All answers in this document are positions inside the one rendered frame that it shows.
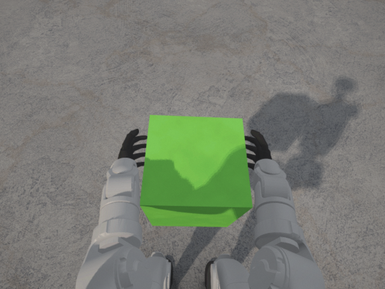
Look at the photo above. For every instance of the right robot hand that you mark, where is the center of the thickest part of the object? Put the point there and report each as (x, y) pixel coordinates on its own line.
(260, 149)

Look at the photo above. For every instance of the robot left forearm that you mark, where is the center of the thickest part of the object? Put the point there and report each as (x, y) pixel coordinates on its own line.
(119, 210)

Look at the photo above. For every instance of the robot right forearm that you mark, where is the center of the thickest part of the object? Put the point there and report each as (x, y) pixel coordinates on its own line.
(275, 210)

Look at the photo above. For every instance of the robot right thigh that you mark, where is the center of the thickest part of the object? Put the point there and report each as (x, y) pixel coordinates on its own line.
(229, 274)

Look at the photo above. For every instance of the right robot upper arm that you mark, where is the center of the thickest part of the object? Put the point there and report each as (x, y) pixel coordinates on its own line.
(274, 267)

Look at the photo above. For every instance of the robot left thigh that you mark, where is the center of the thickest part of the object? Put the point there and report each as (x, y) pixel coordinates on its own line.
(160, 271)

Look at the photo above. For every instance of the left robot upper arm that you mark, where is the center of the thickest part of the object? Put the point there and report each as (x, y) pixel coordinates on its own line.
(125, 267)

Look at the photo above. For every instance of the carton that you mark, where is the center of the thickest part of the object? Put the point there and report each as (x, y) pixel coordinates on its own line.
(195, 171)

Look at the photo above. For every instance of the robot thigh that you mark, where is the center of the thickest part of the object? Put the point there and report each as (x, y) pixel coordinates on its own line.
(229, 274)
(160, 271)

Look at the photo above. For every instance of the left robot hand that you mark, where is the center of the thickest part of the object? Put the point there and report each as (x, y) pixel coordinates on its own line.
(128, 149)

